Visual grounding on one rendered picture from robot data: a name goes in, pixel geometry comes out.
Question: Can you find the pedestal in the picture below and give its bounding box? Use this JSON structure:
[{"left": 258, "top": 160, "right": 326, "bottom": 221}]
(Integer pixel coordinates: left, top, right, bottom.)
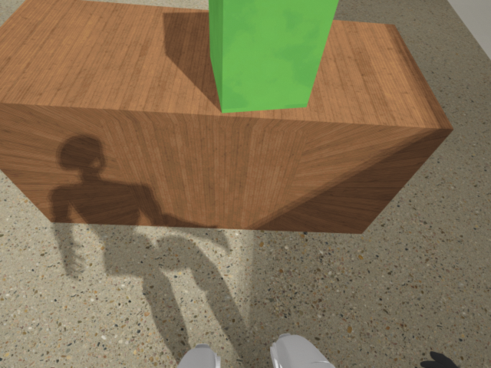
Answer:
[{"left": 0, "top": 0, "right": 453, "bottom": 234}]

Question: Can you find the robot left thigh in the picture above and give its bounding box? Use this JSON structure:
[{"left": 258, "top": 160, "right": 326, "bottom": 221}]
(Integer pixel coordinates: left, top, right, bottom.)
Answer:
[{"left": 177, "top": 347, "right": 220, "bottom": 368}]

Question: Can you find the robot right thigh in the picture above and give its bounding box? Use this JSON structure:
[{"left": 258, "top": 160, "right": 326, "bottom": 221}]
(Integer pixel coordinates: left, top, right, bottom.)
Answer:
[{"left": 270, "top": 335, "right": 335, "bottom": 368}]

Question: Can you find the robot right hand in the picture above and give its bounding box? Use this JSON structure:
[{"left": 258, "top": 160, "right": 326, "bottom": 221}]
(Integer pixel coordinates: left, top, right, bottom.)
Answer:
[{"left": 420, "top": 351, "right": 458, "bottom": 368}]

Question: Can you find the carton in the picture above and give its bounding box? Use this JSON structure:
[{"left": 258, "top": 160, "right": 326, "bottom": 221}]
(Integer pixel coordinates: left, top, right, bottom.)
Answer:
[{"left": 209, "top": 0, "right": 339, "bottom": 113}]

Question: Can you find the robot thigh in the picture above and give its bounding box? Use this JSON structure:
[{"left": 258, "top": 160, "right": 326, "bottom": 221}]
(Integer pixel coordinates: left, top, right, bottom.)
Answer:
[
  {"left": 270, "top": 335, "right": 335, "bottom": 368},
  {"left": 177, "top": 347, "right": 220, "bottom": 368}
]

